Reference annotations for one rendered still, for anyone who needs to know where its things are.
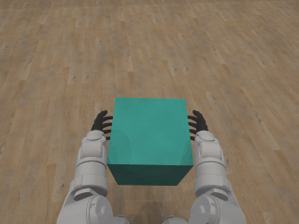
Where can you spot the robot left upper arm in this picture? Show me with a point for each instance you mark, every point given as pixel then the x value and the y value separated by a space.
pixel 94 209

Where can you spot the left robot forearm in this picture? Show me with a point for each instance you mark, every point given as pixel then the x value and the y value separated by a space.
pixel 91 168

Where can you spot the right robot hand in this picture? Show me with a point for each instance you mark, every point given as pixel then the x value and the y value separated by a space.
pixel 200 124

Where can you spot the carton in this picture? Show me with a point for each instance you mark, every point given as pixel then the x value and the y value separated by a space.
pixel 150 142

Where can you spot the right robot forearm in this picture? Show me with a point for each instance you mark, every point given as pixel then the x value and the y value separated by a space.
pixel 210 168

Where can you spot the robot right upper arm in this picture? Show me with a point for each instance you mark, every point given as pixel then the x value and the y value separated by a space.
pixel 208 209

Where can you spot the left robot hand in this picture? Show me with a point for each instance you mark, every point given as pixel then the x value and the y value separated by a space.
pixel 99 125

